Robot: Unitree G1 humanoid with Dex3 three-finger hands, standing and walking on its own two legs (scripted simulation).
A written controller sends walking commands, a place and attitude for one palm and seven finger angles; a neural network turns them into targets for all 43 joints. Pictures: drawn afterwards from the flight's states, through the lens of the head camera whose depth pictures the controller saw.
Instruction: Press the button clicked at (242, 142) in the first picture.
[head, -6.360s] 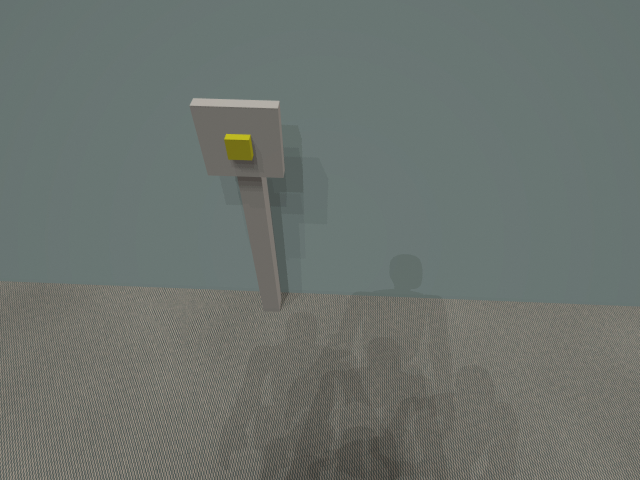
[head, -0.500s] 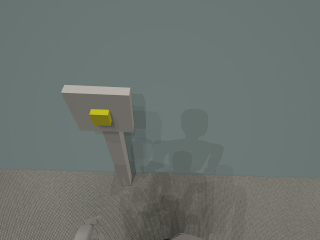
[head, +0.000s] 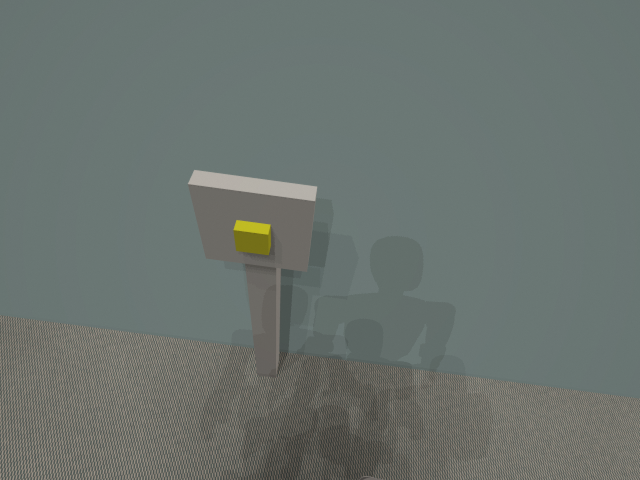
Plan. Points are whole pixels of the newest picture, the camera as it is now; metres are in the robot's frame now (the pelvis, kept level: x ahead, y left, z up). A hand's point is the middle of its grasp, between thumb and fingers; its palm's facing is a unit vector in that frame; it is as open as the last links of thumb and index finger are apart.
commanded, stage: come to a stop and stand still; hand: left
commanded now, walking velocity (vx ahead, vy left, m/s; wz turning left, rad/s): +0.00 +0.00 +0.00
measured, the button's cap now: (253, 236) +0.45 +0.15 -0.01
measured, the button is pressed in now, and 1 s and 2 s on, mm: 0 0 0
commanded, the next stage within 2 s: look again from close up in 0.74 s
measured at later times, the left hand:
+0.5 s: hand out of the picture -0.06 +0.14 -0.17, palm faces +0.02 -0.98 -0.18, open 7.4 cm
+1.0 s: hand out of the picture -0.07 +0.16 -0.18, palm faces +0.00 -0.98 -0.19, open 7.4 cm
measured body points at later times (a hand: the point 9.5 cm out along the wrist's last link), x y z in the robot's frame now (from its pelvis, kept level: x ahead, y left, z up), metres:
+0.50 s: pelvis -0.07 -0.03 +0.01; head -0.08 -0.03 +0.46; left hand -0.06 +0.19 -0.15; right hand -0.07 -0.26 -0.15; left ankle +0.01 +0.11 -0.73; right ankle -0.10 -0.14 -0.73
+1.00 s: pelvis -0.06 -0.01 +0.00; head -0.04 +0.00 +0.45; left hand -0.07 +0.21 -0.16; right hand -0.08 -0.23 -0.16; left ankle +0.01 +0.11 -0.73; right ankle -0.10 -0.14 -0.73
